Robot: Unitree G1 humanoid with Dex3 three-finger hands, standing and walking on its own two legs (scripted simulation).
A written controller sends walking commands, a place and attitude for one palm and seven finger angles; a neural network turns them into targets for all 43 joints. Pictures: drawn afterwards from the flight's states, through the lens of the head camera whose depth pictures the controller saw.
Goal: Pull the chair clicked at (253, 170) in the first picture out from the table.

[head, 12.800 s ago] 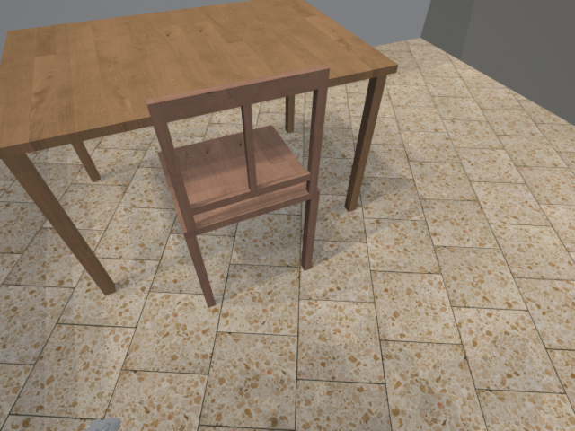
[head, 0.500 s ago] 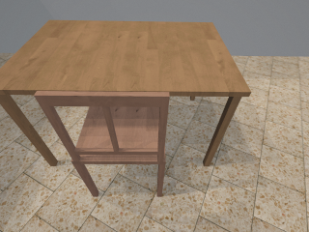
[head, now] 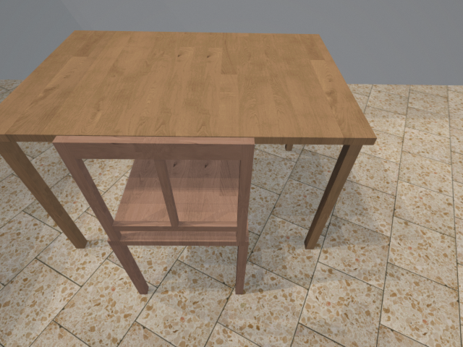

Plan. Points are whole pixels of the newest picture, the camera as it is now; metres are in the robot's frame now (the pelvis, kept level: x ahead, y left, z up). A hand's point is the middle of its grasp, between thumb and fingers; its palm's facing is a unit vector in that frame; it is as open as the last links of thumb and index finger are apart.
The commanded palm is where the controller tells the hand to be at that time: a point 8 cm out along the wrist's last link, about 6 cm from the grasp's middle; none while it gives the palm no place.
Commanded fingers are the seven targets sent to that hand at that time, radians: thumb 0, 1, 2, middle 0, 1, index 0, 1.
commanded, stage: look again from close up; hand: left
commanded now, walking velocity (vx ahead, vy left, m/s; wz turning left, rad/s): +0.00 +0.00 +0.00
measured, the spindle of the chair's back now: (168, 194) +0.49 +0.20 -0.10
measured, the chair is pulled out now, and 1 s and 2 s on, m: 0.00 0.00 0.00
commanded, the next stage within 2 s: shuffle to correct the standing spot in 0.66 s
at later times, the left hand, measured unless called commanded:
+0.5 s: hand out of the picture -0.04 +0.15 -0.17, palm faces +0.05 -0.99 -0.16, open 7.4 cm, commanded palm none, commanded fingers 0.00 0.90 0.90 -0.20 -0.30 -0.20 -0.30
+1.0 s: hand out of the picture -0.04 +0.15 -0.18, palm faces +0.09 -0.99 -0.14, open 7.4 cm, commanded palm none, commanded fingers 0.00 0.90 0.90 -0.20 -0.30 -0.20 -0.30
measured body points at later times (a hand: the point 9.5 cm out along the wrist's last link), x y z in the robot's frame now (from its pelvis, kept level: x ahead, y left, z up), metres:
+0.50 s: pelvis +0.00 +0.00 +0.00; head +0.00 -0.01 +0.45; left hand -0.04 +0.20 -0.16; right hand -0.02 -0.20 -0.17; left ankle -0.01 +0.13 -0.74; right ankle -0.03 -0.06 -0.74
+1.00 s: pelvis +0.02 +0.00 -0.01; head +0.00 +0.00 +0.44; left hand -0.04 +0.20 -0.17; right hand -0.02 -0.21 -0.17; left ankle -0.01 +0.13 -0.74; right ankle -0.03 -0.06 -0.74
